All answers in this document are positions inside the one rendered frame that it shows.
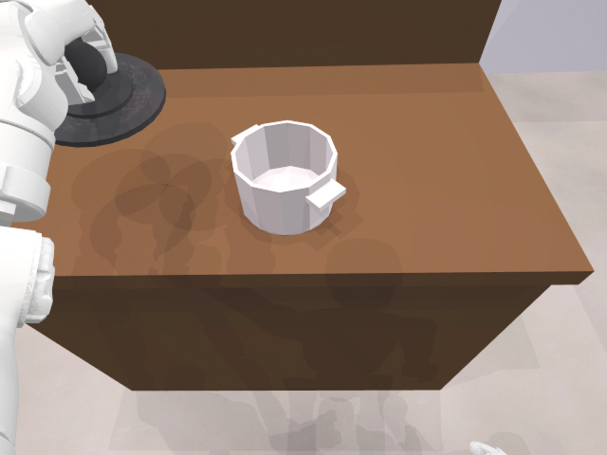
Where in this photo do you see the robot left hand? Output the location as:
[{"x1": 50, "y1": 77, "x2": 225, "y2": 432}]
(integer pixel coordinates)
[{"x1": 28, "y1": 0, "x2": 118, "y2": 105}]

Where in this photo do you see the table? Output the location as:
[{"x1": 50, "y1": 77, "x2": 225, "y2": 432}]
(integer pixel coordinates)
[{"x1": 11, "y1": 0, "x2": 595, "y2": 391}]

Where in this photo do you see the pot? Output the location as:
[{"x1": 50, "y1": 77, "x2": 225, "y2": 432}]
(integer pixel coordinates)
[{"x1": 231, "y1": 120, "x2": 346, "y2": 235}]

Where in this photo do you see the knob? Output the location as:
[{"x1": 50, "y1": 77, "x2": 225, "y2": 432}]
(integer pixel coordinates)
[{"x1": 57, "y1": 41, "x2": 107, "y2": 90}]

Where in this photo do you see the lid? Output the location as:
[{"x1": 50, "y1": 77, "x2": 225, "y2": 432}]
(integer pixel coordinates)
[{"x1": 54, "y1": 52, "x2": 166, "y2": 148}]

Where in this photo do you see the left robot upper arm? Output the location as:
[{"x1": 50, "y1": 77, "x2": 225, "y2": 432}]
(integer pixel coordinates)
[{"x1": 0, "y1": 226, "x2": 55, "y2": 455}]

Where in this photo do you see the left robot forearm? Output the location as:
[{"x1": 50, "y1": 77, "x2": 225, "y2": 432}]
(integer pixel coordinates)
[{"x1": 0, "y1": 0, "x2": 68, "y2": 228}]

